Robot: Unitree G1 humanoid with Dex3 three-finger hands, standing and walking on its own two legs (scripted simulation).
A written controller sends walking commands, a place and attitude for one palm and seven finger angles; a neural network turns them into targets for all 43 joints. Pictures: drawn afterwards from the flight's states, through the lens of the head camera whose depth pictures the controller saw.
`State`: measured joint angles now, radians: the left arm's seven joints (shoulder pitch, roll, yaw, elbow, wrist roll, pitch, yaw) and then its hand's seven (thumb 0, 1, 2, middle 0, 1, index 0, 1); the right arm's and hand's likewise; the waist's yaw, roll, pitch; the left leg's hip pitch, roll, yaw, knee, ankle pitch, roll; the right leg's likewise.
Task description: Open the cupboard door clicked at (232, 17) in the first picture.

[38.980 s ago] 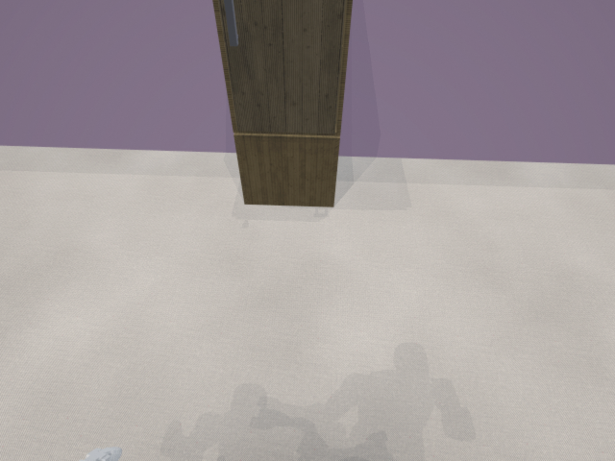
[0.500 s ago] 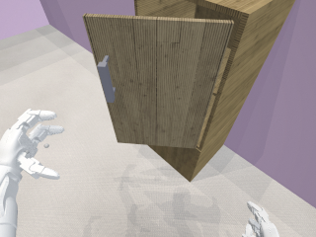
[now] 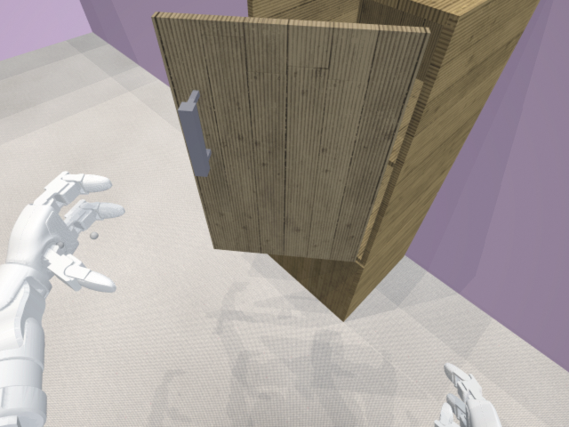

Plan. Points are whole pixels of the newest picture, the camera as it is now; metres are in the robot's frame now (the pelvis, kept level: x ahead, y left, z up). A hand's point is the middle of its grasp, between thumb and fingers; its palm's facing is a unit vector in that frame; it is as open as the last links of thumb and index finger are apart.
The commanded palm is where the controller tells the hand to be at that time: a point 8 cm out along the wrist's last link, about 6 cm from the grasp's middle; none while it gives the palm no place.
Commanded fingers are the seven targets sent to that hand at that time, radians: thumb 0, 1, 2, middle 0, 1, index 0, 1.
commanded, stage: move the hooked fingers beside the handle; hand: left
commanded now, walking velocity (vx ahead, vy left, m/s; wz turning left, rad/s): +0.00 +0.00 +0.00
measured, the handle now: (198, 134) +0.56 +0.19 +0.09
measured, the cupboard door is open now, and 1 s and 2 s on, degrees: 40 40 40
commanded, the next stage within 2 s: none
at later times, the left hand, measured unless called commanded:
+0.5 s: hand (120, 198) +0.39 +0.26 +0.10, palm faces -0.02 -1.00 -0.03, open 14.0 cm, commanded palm +0.38 +0.31 +0.10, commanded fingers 0.00 -0.50 0.30 -0.30 -1.20 -0.30 -1.20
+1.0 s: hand (144, 167) +0.46 +0.25 +0.10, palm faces -0.04 -1.00 -0.01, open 14.0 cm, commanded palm +0.45 +0.30 +0.10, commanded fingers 0.00 -0.50 0.30 -0.30 -1.20 -0.30 -1.20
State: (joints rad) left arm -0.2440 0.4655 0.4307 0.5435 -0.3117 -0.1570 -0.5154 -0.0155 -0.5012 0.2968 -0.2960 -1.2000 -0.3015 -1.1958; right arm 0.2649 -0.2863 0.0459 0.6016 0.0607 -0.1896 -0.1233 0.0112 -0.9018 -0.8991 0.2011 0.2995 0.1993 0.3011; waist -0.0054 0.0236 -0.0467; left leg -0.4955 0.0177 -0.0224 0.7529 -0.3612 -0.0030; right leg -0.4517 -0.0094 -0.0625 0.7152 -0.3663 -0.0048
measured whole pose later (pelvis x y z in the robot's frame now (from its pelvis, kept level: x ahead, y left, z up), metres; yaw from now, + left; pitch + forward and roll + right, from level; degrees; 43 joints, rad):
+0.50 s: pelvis +0.01 +0.01 +0.00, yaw -1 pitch +9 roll -1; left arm -0.44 0.50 0.43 0.75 -0.26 -0.20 -0.48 -0.02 -0.50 0.30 -0.30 -1.20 -0.30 -1.20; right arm 0.34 -0.29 0.03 0.62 0.05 -0.10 -0.09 0.01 -0.90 -0.90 0.20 0.30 0.20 0.30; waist -0.05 0.02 -0.06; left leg -0.55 0.02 0.00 0.76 -0.37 0.01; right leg -0.51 -0.01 -0.04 0.72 -0.37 0.00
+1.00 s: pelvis +0.01 +0.01 -0.01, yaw -2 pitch +13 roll -2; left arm -0.75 0.60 0.44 1.08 -0.18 -0.28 -0.47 -0.02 -0.50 0.30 -0.30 -1.20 -0.30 -1.20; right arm 0.37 -0.29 0.03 0.63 0.04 -0.01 -0.07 0.01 -0.90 -0.90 0.20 0.30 0.20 0.30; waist -0.11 0.01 -0.07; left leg -0.66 0.03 0.00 0.82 -0.39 0.01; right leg -0.63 0.00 -0.04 0.77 -0.37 0.00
